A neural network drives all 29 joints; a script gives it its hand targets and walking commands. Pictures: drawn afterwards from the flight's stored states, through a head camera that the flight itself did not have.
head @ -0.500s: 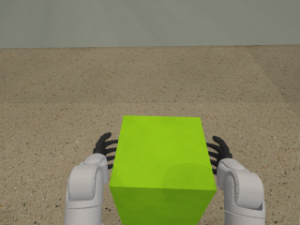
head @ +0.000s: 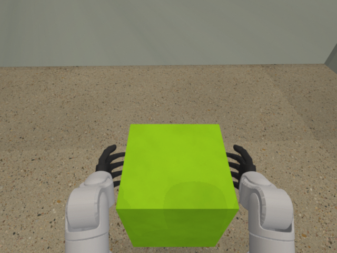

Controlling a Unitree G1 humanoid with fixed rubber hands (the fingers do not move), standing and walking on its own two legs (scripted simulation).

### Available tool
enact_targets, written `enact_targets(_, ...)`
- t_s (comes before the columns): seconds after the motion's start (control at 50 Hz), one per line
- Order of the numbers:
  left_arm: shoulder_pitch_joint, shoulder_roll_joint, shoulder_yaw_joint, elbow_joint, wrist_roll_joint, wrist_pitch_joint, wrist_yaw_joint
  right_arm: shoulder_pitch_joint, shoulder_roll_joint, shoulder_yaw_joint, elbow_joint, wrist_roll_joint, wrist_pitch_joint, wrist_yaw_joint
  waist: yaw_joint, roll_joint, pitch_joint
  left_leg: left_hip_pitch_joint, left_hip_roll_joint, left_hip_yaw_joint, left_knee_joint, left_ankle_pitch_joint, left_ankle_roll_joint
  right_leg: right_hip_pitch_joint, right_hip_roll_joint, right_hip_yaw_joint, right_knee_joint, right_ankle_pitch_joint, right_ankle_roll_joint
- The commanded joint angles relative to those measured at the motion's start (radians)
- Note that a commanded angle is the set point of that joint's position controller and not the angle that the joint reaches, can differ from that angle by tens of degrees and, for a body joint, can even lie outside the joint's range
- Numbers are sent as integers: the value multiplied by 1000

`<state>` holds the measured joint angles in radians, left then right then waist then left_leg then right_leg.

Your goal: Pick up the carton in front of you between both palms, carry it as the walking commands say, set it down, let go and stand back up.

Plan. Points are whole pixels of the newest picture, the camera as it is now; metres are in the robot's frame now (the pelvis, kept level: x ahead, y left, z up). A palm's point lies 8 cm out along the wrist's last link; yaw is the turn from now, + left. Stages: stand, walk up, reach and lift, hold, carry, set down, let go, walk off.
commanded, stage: carry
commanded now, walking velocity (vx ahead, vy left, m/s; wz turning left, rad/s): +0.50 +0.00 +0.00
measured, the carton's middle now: (174, 188) +0.29 +0.00 +0.01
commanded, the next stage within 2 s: none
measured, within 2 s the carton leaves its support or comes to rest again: neither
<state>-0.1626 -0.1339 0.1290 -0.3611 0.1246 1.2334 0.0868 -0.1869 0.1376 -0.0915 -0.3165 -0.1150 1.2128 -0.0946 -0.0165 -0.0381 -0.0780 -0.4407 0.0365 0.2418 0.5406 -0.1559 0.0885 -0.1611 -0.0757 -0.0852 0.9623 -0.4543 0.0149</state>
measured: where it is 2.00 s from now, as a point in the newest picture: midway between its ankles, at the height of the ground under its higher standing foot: (167, 244)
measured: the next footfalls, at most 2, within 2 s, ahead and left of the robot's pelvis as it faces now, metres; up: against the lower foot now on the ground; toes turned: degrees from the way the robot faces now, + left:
right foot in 0.38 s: +0.43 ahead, -0.11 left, +0.00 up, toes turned +14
left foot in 0.64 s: +0.37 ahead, +0.11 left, +0.00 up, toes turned +2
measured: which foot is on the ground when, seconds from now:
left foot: down 0.00-0.42, up 0.44-0.62, down 0.64-1.00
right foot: up 0.00-0.36, down 0.38-1.00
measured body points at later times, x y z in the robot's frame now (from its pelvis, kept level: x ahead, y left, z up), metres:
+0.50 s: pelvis +0.29 -0.03 +0.01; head +0.32 -0.04 +0.46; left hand +0.57 +0.14 +0.07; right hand +0.59 -0.17 +0.06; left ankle +0.15 +0.08 -0.68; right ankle +0.39 -0.10 -0.72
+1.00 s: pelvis +0.41 +0.00 +0.01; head +0.39 +0.00 +0.46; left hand +0.68 +0.17 +0.06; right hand +0.70 -0.14 +0.07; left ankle +0.33 +0.11 -0.72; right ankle +0.39 -0.10 -0.72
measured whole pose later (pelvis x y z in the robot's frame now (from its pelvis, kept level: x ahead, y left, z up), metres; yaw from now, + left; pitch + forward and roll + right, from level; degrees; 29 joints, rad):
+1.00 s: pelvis +0.41 +0.00 +0.01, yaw +2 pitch +3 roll +0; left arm -0.15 -0.13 0.11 -0.12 0.18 1.08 0.06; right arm -0.16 0.13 -0.11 -0.12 -0.18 1.08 -0.05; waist 0.00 0.00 -0.14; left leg -0.18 0.06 0.15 0.51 -0.37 -0.01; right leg -0.27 -0.07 -0.19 0.54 -0.31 0.00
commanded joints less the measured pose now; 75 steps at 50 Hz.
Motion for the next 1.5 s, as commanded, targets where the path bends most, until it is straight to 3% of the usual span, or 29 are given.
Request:
enact_targets(0.0, -487, -889, -746, -65, -426, -3, -265, -407, 924, 687, -60, 421, 3, 269, -8, 134, -320, 639, 341, -522, -257, 264, 103, -495, -16, 92, 319, 54, -44)
enact_targets(0.02, -497, -922, -751, -61, -430, -12, -266, -434, 952, 696, -74, 430, -5, 270, -3, 86, -300, 564, 322, -452, -277, 266, 73, -470, -41, 91, 246, 106, -47)
enact_targets(0.06, -489, -953, -755, -61, -431, -28, -261, -459, 972, 707, -97, 441, -15, 271, 3, 118, -306, 514, 290, -356, -325, 162, 39, -425, -46, 67, 134, 172, -39)
enact_targets(0.1, -465, -960, -759, -66, -421, -40, -252, -447, 965, 710, -115, 446, -19, 276, 4, 145, -289, 506, 274, -296, -362, 121, 47, -432, -38, 35, 29, 201, -24)
enact_targets(0.16, -457, -939, -760, -89, -411, -43, -238, -436, 931, 707, -141, 451, -15, 279, 2, 157, -237, 533, 252, -229, -387, 159, 57, -483, -37, -15, -140, 271, 0)
enact_targets(0.26, -406, -891, -749, -62, -401, -15, -237, -353, 872, 677, -94, 412, 6, 274, 1, 198, -166, 537, 182, -67, -286, 625, 1, -390, 36, -120, -393, 425, 3)
enact_targets(0.32, -408, -882, -751, -45, -417, -5, -250, -341, 871, 665, -69, 388, 11, 272, 4, 210, -167, 514, 160, -18, -161, 665, -43, -228, 80, -171, -505, 535, -5)
enact_targets(0.34, -406, -886, -749, -37, -419, -5, -255, -348, 870, 665, -64, 386, 11, 273, 18, 185, -180, 475, 141, 17, -68, 664, -73, -105, 94, -192, -602, 625, -6)
enact_targets(0.36, -415, -886, -746, -34, -417, -5, -259, -356, 867, 664, -59, 385, 10, 274, 27, 152, -203, 411, 119, 17, 17, 586, -108, 40, 67, -172, -662, 722, -4)
enact_targets(0.38, -423, -878, -737, -29, -415, -3, -263, -367, 864, 663, -55, 384, 8, 275, 34, 69, -259, 297, 92, -1, 160, 304, -138, 212, -77, -32, -600, 1044, -12)
enact_targets(0.4, -404, -883, -726, 6, -403, -9, -268, -394, 875, 686, -63, 392, 15, 274, 42, -128, -386, 85, 33, -78, 358, -187, -155, 495, -300, 188, -466, 1468, -165)
enact_targets(0.42, -370, -902, -718, 32, -410, -22, -270, -385, 883, 693, -58, 395, 14, 276, 42, -163, -443, 19, -16, -153, 450, -442, -153, 515, -343, 279, -530, 1431, -245)
enact_targets(0.44, -379, -931, -722, 16, -415, -34, -273, -390, 910, 705, -55, 400, 4, 278, 35, -135, -424, 24, 7, -205, 460, -455, -136, 433, -332, 238, -583, 1268, -242)
enact_targets(0.48, -416, -992, -728, -8, -421, -54, -274, -449, 963, 727, -86, 420, -19, 279, 24, -83, -378, 74, 58, -232, 236, -437, -106, 303, -263, 134, -630, 1018, -168)
enact_targets(0.5, -431, -1006, -730, -19, -425, -62, -275, -462, 984, 732, -98, 431, -28, 277, 24, -96, -359, 124, 45, -208, 122, -422, -108, 251, -233, 95, -653, 924, -144)
enact_targets(0.56, -398, -1005, -736, -45, -429, -76, -275, -412, 998, 745, -119, 421, -49, 263, 26, -101, -404, 205, 15, -153, -9, -261, -112, 240, -212, 42, -649, 794, -145)
enact_targets(0.6, -383, -988, -740, -60, -427, -81, -276, -386, 992, 747, -128, 413, -54, 259, 18, -80, -407, 286, 35, -119, -155, -37, -116, 194, -178, -25, -601, 758, -118)
enact_targets(0.64, -385, -958, -743, -68, -418, -80, -277, -387, 973, 749, -131, 411, -50, 262, 17, -54, -381, 339, 111, -156, -201, 99, -118, 115, -141, -47, -577, 570, -69)
enact_targets(0.66, -406, -945, -749, -65, -417, -76, -278, -406, 955, 745, -123, 405, -47, 264, 24, 3, -342, 322, 156, -185, -149, 192, -109, 85, -114, -49, -559, 523, -48)
enact_targets(0.7, -416, -915, -753, -38, -412, -65, -276, -395, 923, 733, -79, 398, -40, 270, 22, 72, -297, 306, 167, -177, -98, 265, -106, 69, -107, -34, -526, 606, -33)
enact_targets(0.78, -392, -867, -737, 68, -371, -65, -272, -347, 868, 694, 39, 357, -44, 279, 18, 82, -271, 301, 150, -177, -56, 481, -103, 43, -100, -32, -435, 774, -26)
enact_targets(0.9, -414, -881, -688, 186, -320, -135, -277, -373, 884, 642, 153, 307, -117, 288, 16, 77, -255, 318, 147, -166, -37, 579, -100, 19, -85, -34, -415, 745, -10)
enact_targets(1.0, -466, -914, -707, 165, -319, -234, -280, -427, 917, 651, 134, 301, -213, 291, 17, 62, -296, 336, 140, -161, -25, 536, -91, 35, -87, -26, -405, 745, -17)
enact_targets(1.1, -418, -865, -665, 203, -264, -322, -275, -384, 876, 620, 174, 248, -300, 281, 16, 48, -322, 335, 134, -157, -17, 472, -85, 45, -91, -21, -397, 722, -24)
enact_targets(1.34, -519, -848, -440, 514, -96, -575, -282, -486, 851, 408, 472, 86, -554, 286, 17, 43, -258, 286, 129, -164, -73, 241, -76, 14, -99, -7, -461, 575, -32)
enact_targets(1.48, -541, -924, -478, 532, -112, -598, -296, -507, 929, 441, 495, 102, -576, 301, 17, 43, -277, 287, 128, -171, -89, 183, -72, 22, -102, 0, -478, 533, -33)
